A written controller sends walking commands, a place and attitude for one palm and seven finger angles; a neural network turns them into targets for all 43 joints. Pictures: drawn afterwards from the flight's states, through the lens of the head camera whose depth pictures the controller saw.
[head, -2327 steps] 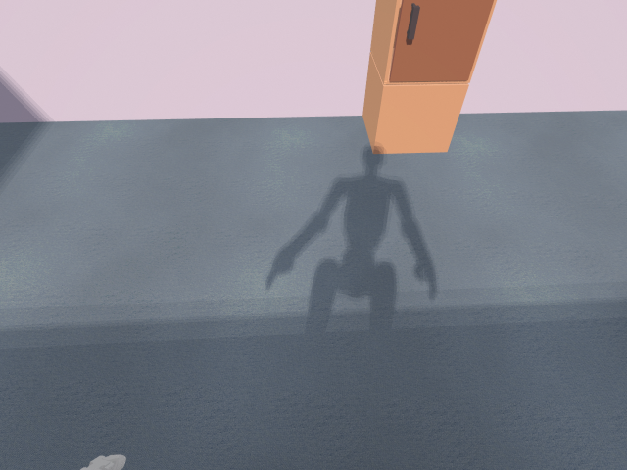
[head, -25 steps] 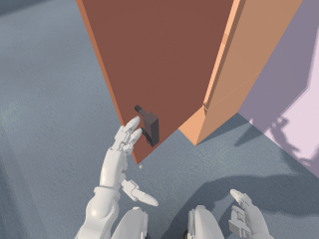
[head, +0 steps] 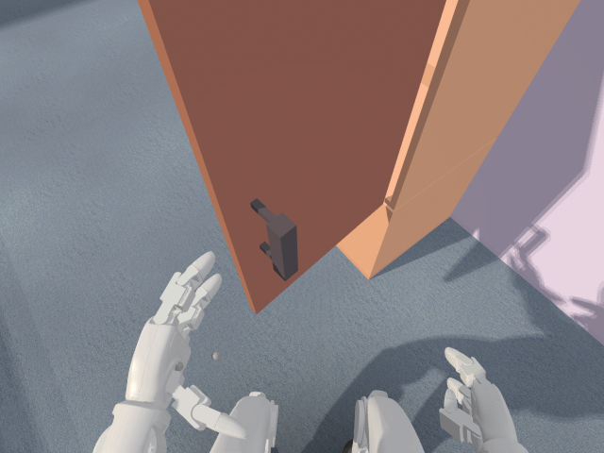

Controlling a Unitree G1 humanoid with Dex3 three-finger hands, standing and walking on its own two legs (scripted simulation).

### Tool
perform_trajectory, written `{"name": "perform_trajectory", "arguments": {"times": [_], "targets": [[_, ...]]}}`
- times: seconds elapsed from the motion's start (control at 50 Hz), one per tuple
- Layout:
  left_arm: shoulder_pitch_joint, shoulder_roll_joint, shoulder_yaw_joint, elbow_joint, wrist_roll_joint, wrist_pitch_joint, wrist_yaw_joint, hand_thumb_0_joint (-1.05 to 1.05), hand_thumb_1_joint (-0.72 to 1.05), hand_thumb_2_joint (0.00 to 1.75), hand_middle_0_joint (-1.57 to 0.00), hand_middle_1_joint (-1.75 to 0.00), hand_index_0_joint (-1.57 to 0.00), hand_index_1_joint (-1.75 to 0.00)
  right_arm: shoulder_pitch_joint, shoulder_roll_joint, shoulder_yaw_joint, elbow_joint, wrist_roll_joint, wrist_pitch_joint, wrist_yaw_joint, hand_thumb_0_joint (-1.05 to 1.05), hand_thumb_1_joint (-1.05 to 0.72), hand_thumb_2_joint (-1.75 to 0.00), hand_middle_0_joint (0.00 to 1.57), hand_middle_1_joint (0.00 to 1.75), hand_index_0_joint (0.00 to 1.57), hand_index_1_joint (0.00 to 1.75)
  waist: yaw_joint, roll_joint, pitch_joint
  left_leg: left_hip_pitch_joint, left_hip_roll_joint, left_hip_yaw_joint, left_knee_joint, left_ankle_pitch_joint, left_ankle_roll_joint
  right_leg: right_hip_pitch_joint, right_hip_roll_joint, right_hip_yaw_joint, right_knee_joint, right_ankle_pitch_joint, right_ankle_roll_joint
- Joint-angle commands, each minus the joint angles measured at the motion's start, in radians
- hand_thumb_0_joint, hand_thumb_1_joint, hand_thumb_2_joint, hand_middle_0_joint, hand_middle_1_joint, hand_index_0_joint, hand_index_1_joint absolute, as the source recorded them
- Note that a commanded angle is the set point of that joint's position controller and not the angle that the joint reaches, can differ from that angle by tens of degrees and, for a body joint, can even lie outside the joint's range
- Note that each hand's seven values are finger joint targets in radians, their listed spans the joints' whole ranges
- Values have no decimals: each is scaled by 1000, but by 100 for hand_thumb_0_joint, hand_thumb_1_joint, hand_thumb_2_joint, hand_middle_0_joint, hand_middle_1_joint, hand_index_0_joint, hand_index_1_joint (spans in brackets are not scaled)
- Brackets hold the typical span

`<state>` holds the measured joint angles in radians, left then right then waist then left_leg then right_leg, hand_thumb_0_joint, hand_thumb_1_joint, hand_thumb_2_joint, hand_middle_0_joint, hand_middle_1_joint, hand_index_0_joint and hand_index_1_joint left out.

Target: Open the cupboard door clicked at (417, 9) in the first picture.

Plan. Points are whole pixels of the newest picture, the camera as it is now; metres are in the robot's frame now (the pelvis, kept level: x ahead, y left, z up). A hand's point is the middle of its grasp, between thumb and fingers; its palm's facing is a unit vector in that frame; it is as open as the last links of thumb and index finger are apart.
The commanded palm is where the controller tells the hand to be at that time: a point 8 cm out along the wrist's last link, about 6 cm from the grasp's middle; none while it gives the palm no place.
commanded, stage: slide the hand sideways off the handle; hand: left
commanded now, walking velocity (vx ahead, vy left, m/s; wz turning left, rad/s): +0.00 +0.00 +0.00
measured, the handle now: (273, 239) +0.37 +0.07 +0.05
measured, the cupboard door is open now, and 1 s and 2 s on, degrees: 96 96 96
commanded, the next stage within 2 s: draw the hand back to the body in 0.04 s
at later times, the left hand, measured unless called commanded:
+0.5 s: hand (145, 357) +0.21 +0.16 +0.11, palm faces -0.07 -1.00 -0.06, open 16.3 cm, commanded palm +0.18 +0.22 +0.13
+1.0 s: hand (9, 300) +0.23 +0.24 +0.20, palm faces +0.27 -0.88 -0.39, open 13.2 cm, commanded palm +0.19 +0.29 +0.23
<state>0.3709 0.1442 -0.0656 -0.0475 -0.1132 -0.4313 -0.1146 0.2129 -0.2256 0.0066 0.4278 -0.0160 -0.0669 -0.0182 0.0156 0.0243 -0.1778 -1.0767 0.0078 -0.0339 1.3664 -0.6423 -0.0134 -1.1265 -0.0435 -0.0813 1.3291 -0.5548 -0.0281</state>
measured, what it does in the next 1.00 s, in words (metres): rises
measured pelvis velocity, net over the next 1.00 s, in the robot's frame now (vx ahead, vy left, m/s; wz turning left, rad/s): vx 0.04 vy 0.02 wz -0.01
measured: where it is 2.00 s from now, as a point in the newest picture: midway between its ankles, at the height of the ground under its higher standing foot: outside the picture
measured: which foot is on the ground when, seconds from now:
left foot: down 0.00-1.00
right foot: down 0.00-1.00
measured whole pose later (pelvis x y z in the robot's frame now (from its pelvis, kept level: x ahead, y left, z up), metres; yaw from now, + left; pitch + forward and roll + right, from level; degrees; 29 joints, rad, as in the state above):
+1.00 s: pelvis +0.04 +0.02 +0.11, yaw -1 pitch +2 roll -1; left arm 0.56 0.31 0.13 -0.35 -0.02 -0.01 0.13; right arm 0.29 -0.23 0.07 0.51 0.01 -0.10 -0.12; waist 0.05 0.07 -0.07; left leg -0.33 0.00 0.00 0.74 -0.44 0.02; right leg -0.38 -0.03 -0.06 0.70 -0.35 0.02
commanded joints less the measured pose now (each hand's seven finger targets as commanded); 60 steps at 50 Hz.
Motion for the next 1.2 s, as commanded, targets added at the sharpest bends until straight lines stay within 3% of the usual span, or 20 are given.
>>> {"name": "perform_trajectory", "arguments": {"times": [0.0,0.12,0.14,0.18,0.24,0.34,0.46,0.52,0.62,0.64,0.66,0.68,0.72,0.74,0.84,0.92,0.98,1.08,1.14,1.18], "targets": [[-5,58,57,-259,-50,-76,-42,0,-50,30,-15,-30,-15,-30,-25,-108,-53,-151,10,-71,-22,0,-90,-90,20,30,20,30,-25,-50,-285,60,-44,13,-159,268,26,325,31,84,-207,231,-4],[-10,56,38,-279,-60,-52,-71,0,-50,30,-15,-30,-15,-30,-23,-119,-56,-155,13,-85,-26,0,-90,-90,20,30,20,30,-37,-40,-264,49,-41,3,-149,249,27,274,32,72,-194,188,-3],[2,108,86,-324,-60,-48,-63,0,-50,30,-15,-30,-15,-30,-22,-120,-59,-164,15,-83,-28,0,-90,-90,20,30,20,30,-16,-23,-284,65,-39,0,-168,264,27,296,36,67,-194,185,-8],[43,145,122,-406,-64,-30,-51,0,-50,30,-15,-30,-15,-30,-12,-115,-59,-182,18,-77,-30,0,-90,-90,20,30,20,30,5,7,-339,128,-42,9,-201,294,27,348,35,67,-212,224,-7],[83,155,156,-408,-74,25,-35,0,-50,30,-15,-30,-15,-30,-9,-108,-55,-190,30,-61,-39,0,-90,-90,20,30,20,30,-2,-34,-288,152,-40,5,-248,290,28,392,44,54,-265,218,-2],[112,124,146,-404,-101,75,-50,0,-50,30,-15,-30,-15,-30,-7,-110,-42,-196,43,-61,-52,0,-90,-90,20,30,20,30,-22,-48,-194,203,-39,-4,-327,246,27,422,49,34,-346,156,4],[108,171,179,-430,-118,85,-87,0,-50,30,-15,-30,-15,-30,-3,-121,-28,-200,46,-77,-63,0,-90,-90,20,30,20,30,-26,5,-98,283,-35,-11,-414,211,22,439,51,18,-411,111,4],[140,180,205,-453,-138,94,-94,0,-50,30,-15,-30,-15,-30,8,-119,-24,-202,50,-86,-65,0,-90,-90,20,30,20,30,-15,19,-98,340,-32,-15,-455,249,18,482,57,4,-430,154,3],[165,199,245,-486,-157,121,-100,0,-32,37,-16,-30,-16,-30,12,-116,-22,-197,58,-100,-66,0,-90,-90,20,30,20,30,-7,33,-94,412,-25,-13,-502,323,16,555,62,-6,-463,235,6],[209,354,285,-487,4,211,43,0,-29,39,-16,-30,-16,-30,24,-109,-28,-181,42,-74,-93,0,-90,-90,20,30,20,30,41,31,-128,444,-9,4,-571,341,26,624,32,49,-521,233,-8],[201,257,222,-554,22,257,106,0,-26,40,-16,-30,-16,-30,11,-93,-12,-202,38,-68,-101,0,-90,-90,20,30,20,30,9,68,-64,462,-14,9,-594,342,25,616,29,42,-543,237,0],[217,228,198,-531,46,294,149,0,-22,42,-16,-30,-16,-30,26,-86,-10,-177,38,-60,-103,0,-90,-90,20,30,20,30,4,88,-22,478,-7,12,-604,355,24,627,26,33,-555,243,2],[214,265,231,-546,71,333,203,0,-15,45,-16,-30,-16,-30,20,-93,-9,-162,35,-49,-109,0,-90,-90,20,30,20,30,7,50,-18,523,0,12,-625,392,26,665,30,25,-587,272,5],[209,276,246,-533,75,345,220,0,-12,47,-16,-30,-16,-30,9,-94,-8,-153,33,-49,-113,0,-90,-90,20,30,20,30,7,-8,-4,532,0,11,-636,399,31,689,34,24,-614,285,6],[135,298,271,-542,91,358,262,0,6,54,-17,-30,-17,-30,-12,-107,5,-113,29,-77,-121,0,-90,-90,20,30,20,30,9,33,33,641,1,13,-722,419,31,775,29,23,-694,311,7],[123,303,305,-527,90,354,266,0,20,60,-18,-30,-18,-30,-28,-104,7,-78,26,-100,-117,0,-90,-90,20,30,20,30,19,6,66,712,6,17,-787,483,29,845,29,19,-745,371,12],[101,311,328,-544,90,343,265,0,31,64,-18,-30,-18,-30,-43,-104,11,-53,26,-119,-110,0,-90,-90,20,30,20,30,28,47,78,766,9,12,-834,555,23,898,29,16,-778,409,12],[109,333,396,-548,84,330,258,0,48,72,-19,-30,-19,-30,-61,-101,6,-15,19,-137,-96,0,-90,-90,20,30,20,30,41,25,88,840,17,24,-888,695,16,986,30,13,-831,519,16],[89,356,447,-527,78,324,254,0,58,76,-19,-30,-19,-30,-82,-102,0,3,17,-135,-89,0,-90,-90,20,30,20,30,48,-3,107,861,18,35,-919,687,17,1023,34,16,-870,532,15],[64,363,467,-548,74,315,251,0,65,80,-19,-30,-19,-30,-87,-101,-2,11,16,-133,-86,0,-90,-90,20,30,20,30,47,32,104,888,16,44,-933,702,21,1040,32,24,-887,556,16]]}}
